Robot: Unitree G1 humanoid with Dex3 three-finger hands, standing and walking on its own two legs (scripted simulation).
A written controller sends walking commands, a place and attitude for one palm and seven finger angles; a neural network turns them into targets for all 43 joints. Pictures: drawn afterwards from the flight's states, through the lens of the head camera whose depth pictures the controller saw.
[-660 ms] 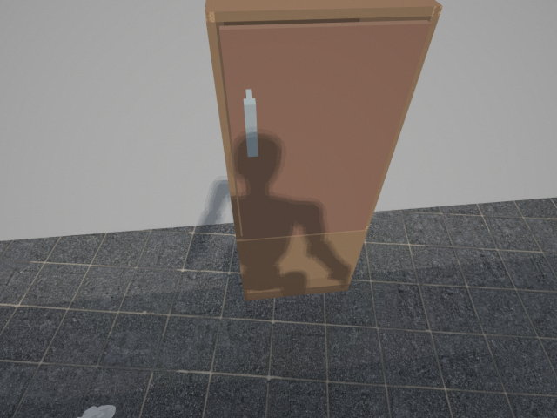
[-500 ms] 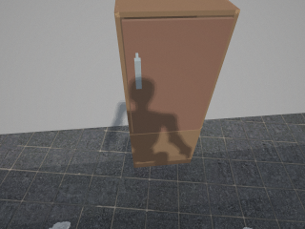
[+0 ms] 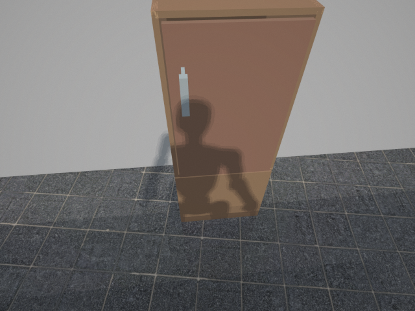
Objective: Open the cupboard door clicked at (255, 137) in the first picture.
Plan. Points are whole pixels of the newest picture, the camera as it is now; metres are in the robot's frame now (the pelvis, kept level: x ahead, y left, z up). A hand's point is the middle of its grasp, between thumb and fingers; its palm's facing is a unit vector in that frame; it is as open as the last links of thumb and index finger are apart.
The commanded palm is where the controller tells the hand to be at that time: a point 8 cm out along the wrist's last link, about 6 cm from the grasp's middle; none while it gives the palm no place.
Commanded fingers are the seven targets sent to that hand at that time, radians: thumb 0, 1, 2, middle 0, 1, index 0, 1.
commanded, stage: stand and wait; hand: left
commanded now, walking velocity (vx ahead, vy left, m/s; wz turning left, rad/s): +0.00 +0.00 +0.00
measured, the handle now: (184, 92) +0.64 +0.11 +0.08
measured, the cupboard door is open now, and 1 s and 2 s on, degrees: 0 0 0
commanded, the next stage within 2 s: look at it before walking up in 0.16 s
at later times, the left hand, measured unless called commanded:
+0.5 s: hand out of the picture +0.06 +0.23 -0.16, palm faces -0.01 -0.95 -0.30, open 7.4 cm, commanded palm none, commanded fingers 0.00 0.90 0.90 -0.20 -0.30 -0.20 -0.30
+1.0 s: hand out of the picture +0.05 +0.23 -0.16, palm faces +0.00 -0.95 -0.31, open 7.4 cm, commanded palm none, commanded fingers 0.00 0.90 0.90 -0.20 -0.30 -0.20 -0.30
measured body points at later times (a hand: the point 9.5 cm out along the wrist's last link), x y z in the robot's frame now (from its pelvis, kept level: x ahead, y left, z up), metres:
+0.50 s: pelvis +0.00 -0.01 +0.00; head -0.01 -0.01 +0.45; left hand +0.06 +0.28 -0.14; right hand +0.06 -0.29 -0.14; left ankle -0.01 +0.12 -0.74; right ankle -0.01 -0.12 -0.74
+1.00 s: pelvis +0.00 -0.01 +0.00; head +0.00 -0.01 +0.45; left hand +0.05 +0.28 -0.14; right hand +0.06 -0.28 -0.14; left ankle -0.01 +0.12 -0.74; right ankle -0.01 -0.12 -0.74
